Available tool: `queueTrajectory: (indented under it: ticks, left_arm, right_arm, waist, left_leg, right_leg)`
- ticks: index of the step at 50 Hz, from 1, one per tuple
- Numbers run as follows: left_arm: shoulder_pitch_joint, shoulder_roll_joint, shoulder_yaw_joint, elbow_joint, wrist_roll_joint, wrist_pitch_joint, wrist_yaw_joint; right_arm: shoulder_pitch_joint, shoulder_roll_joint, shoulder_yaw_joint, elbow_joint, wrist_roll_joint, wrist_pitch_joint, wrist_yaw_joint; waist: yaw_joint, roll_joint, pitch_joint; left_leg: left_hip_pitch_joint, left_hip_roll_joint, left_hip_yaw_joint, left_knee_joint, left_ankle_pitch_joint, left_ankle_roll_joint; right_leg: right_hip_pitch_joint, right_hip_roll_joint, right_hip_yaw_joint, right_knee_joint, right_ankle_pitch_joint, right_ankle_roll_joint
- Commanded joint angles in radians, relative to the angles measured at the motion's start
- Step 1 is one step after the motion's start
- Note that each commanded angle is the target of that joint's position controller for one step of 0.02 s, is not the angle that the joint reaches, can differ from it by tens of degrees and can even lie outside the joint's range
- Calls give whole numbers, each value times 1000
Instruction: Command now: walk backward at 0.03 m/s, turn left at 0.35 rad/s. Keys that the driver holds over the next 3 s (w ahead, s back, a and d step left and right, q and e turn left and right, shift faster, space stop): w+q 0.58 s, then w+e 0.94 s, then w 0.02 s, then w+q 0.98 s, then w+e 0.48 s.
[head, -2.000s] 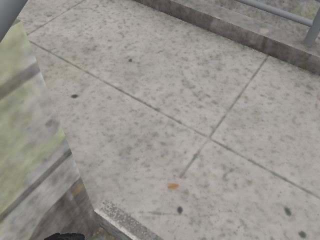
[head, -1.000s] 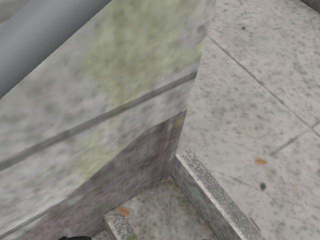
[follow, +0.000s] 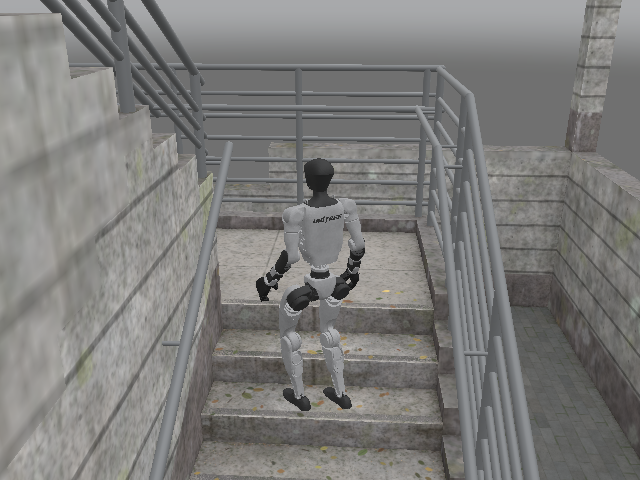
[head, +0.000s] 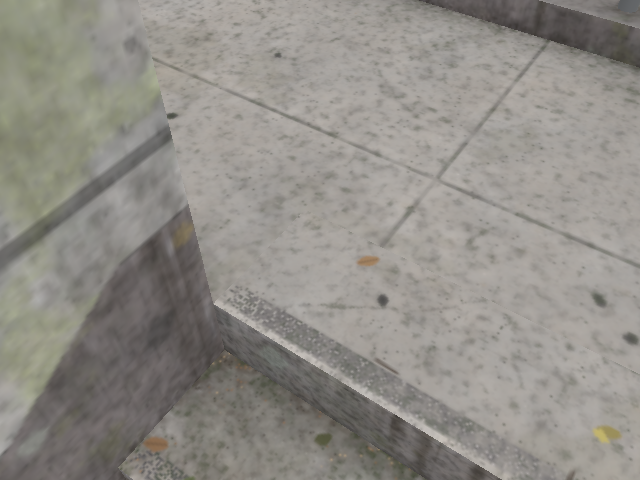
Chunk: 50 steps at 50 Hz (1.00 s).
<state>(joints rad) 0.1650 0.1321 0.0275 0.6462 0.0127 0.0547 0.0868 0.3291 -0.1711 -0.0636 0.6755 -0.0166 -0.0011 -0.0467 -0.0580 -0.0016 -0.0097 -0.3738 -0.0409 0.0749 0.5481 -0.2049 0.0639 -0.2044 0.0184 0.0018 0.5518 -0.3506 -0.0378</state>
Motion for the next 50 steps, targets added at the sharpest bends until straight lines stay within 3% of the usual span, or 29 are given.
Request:
queueTrajectory:
  ticks: [1,2,4,5,7,9,12,14,16,18,19,20,21,22,23,24,25,26,29,31,35,38,41,44,45,46,47,48,50]
  left_arm:
    - [86,189,51,-71,-11,-51,20]
    - [79,173,54,-78,15,-57,16]
    - [-44,92,20,-95,22,-78,14]
    - [-45,63,7,-95,8,-80,15]
    - [-31,70,9,-111,-3,-86,21]
    - [11,106,24,-101,7,-66,26]
    - [103,187,50,-85,36,-60,40]
    - [82,213,64,-80,32,-76,42]
    - [76,233,71,-55,35,-95,31]
    - [-11,211,74,-60,32,-88,0]
    - [-21,216,77,-59,40,-81,-8]
    - [35,197,73,-34,47,-77,-22]
    - [-66,106,44,-102,18,-53,-35]
    - [-93,145,53,-107,25,-38,-33]
    - [-90,140,55,-97,36,-27,-29]
    - [-135,148,54,-103,41,-13,-32]
    - [-154,170,49,-130,50,-8,-39]
    - [-129,185,55,-112,65,-2,-43]
    - [-79,165,47,-91,51,29,-55]
    - [-77,156,45,-89,36,44,-49]
    - [-103,185,55,-88,32,51,-37]
    - [-31,158,36,-61,29,50,-52]
    - [-5,169,41,-53,4,34,-74]
    - [49,158,32,-10,8,-7,-60]
    - [50,167,28,-12,11,-20,-57]
    - [72,203,26,-8,25,-30,-51]
    - [7,231,30,-15,-8,-28,-51]
    - [8,237,38,-22,-5,-36,-54]
    - [46,231,54,7,1,-33,-46]
  right_arm:
    - [111,3,-29,-5,26,-2,21]
    - [16,-65,-51,-16,8,18,17]
    - [-20,-100,-63,7,-18,47,34]
    - [-1,-123,-69,23,-28,63,49]
    - [-20,-137,-76,35,-24,83,62]
    - [-44,-102,-59,12,-9,83,70]
    - [-130,-73,-34,-43,-16,64,78]
    - [-101,-82,-33,-58,-12,55,85]
    - [-30,-73,-28,-68,4,38,90]
    - [46,-104,-37,-46,9,25,95]
    - [102,-115,-41,-24,-3,15,100]
    - [110,-143,-49,-19,-18,0,94]
    - [103,-272,-83,-65,-36,-13,72]
    - [65,-266,-85,-121,-31,-7,54]
    - [-42,-223,-63,-151,-34,1,41]
    - [-82,-204,-52,-160,-24,12,36]
    - [-112,-209,-40,-160,1,15,42]
    - [-111,-192,-37,-161,5,19,40]
    - [-77,-184,-33,-152,-6,13,27]
    - [-68,-169,-18,-161,-8,18,-7]
    - [-31,-175,-10,-141,-10,16,2]
    - [-63,-160,9,-121,-22,-6,12]
    - [-95,-156,14,-97,-13,-1,15]
    - [-66,-161,13,-60,16,-3,-12]
    - [-46,-172,6,-49,12,-5,-13]
    - [-78,-150,8,-87,11,-12,-13]
    - [-114,-119,21,-115,22,-18,-7]
    - [-108,-156,17,-120,7,-15,9]
    - [-86,-168,11,-103,-5,-7,17]
  waist:
    - [29,-266,-77]
    - [109,-295,-100]
    - [31,-183,42]
    - [22,-165,53]
    - [42,-93,37]
    - [56,-122,39]
    - [122,-184,23]
    - [102,-182,-8]
    - [55,-168,-44]
    - [11,-144,-68]
    - [-14,-94,-97]
    - [-6,48,-112]
    - [-66,378,-125]
    - [-85,296,-187]
    - [-31,210,-136]
    - [2,94,-42]
    - [24,50,1]
    - [31,33,-5]
    - [36,42,-17]
    - [28,81,-13]
    - [-5,102,-28]
    - [39,136,-48]
    - [59,140,-4]
    - [64,80,7]
    - [67,38,29]
    - [74,-81,21]
    - [48,-241,110]
    - [50,-222,126]
    - [51,-120,109]
  left_leg:
    - [-210,-9,-84,326,-403,-33]
    - [-200,-15,-80,567,-427,-81]
    - [-228,-5,-106,795,-276,-95]
    - [-243,-2,-103,840,-254,-109]
    - [-302,-23,-115,830,-248,-129]
    - [-363,-41,-55,670,-300,-145]
    - [-361,-18,-19,434,-311,-149]
    - [-284,19,-43,363,-267,-130]
    - [-127,44,-28,289,-227,-88]
    - [22,30,28,124,-140,-53]
    - [169,2,54,-37,-33,-33]
    - [311,9,4,-109,27,-30]
    - [392,325,-478,-243,29,83]
    - [272,402,-687,-309,92,205]
    - [186,380,-637,-298,-43,241]
    - [114,314,-530,-272,-122,217]
    - [105,243,-464,-270,-103,160]
    - [105,202,-430,-261,-80,129]
    - [120,169,-428,-265,-103,94]
    - [130,169,-415,-274,-107,107]
    - [188,199,-437,-342,-194,106]
    - [79,184,-363,-381,-255,110]
    - [8,193,-324,-421,-298,118]
    - [63,173,-270,-327,-283,80]
    - [60,152,-247,-262,-255,47]
    - [-28,91,-172,-41,-201,3]
    - [-159,-2,-76,39,-172,-41]
    - [-189,11,-127,197,-184,-31]
    - [-274,0,-135,360,-150,-46]
  right_leg:
    - [222,-386,281,-165,819,-114]
    - [39,-450,264,-194,720,-249]
    - [-102,-287,101,-221,433,-199]
    - [-81,-256,75,-198,457,-177]
    - [14,-251,67,-152,506,-167]
    - [113,-244,41,-115,545,-170]
    - [194,-291,77,-105,485,-189]
    - [167,-328,104,-101,469,-186]
    - [82,-349,93,-87,646,-184]
    - [15,-300,3,-8,517,-117]
    - [-57,-263,-54,52,357,-68]
    - [-183,-206,-121,197,103,-20]
    - [-484,-17,-198,489,-245,65]
    - [-435,10,8,784,-278,71]
    - [-465,-18,63,941,-195,69]
    - [-505,-51,75,970,-105,73]
    - [-532,-55,68,894,-16,78]
    - [-506,-41,49,887,42,80]
    - [-497,-19,55,842,96,88]
    - [-481,-14,45,776,91,96]
    - [-439,-19,35,596,-8,94]
    - [-219,-4,-8,429,-71,70]
    - [-81,6,-35,239,-135,21]
    - [7,34,-66,-104,-61,-42]
    - [11,8,-7,-204,-36,-63]
    - [63,-143,227,-302,-88,-105]
    - [-67,-248,478,-384,-219,-172]
    - [-72,-280,518,-367,-100,-215]
    - [-13,-206,440,-328,-70,-226]
